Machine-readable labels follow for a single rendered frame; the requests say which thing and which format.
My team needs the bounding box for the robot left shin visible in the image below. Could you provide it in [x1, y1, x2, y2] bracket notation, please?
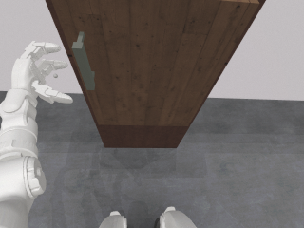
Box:
[110, 211, 121, 216]

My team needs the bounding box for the left robot upper arm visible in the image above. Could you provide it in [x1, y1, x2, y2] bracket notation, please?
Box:
[0, 156, 47, 228]

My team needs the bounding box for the cupboard door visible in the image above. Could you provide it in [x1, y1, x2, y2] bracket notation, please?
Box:
[51, 0, 259, 126]

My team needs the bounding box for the left robot hand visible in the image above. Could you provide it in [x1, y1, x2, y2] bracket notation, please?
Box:
[11, 41, 73, 104]

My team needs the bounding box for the left robot forearm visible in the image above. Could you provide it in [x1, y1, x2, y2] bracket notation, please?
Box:
[0, 88, 39, 162]

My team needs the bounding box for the right robot thigh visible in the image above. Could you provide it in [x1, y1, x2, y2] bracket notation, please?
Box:
[160, 210, 197, 228]

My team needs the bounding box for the handle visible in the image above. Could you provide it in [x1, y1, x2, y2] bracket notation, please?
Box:
[72, 31, 95, 90]

